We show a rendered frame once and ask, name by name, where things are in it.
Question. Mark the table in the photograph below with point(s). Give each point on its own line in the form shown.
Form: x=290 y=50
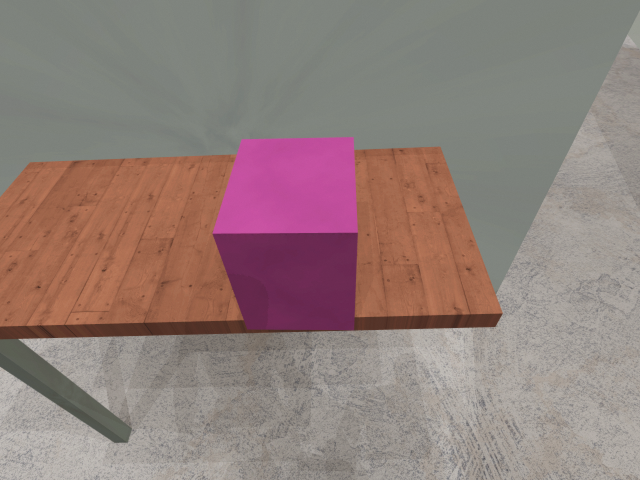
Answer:
x=124 y=247

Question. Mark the carton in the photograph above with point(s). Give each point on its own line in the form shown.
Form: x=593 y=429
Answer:
x=287 y=233

